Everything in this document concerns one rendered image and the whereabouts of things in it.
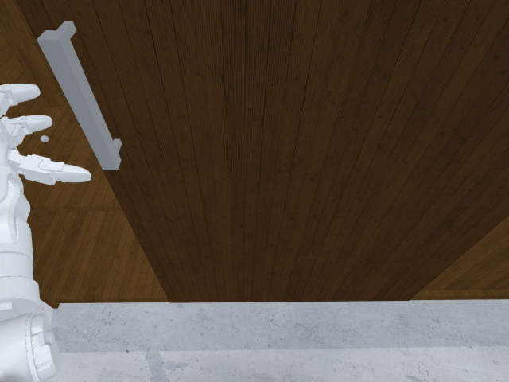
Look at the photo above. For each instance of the wardrobe door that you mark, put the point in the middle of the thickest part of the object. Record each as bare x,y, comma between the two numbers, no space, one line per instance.
299,150
485,266

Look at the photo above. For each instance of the handle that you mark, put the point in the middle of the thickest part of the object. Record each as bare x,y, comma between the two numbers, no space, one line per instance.
61,56

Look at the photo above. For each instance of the robot left upper arm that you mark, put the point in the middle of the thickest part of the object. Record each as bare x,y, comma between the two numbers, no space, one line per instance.
28,349

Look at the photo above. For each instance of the robot left forearm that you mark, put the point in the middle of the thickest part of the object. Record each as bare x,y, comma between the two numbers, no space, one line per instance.
19,293

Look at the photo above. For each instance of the robot left hand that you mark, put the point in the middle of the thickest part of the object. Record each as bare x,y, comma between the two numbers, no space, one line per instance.
12,132

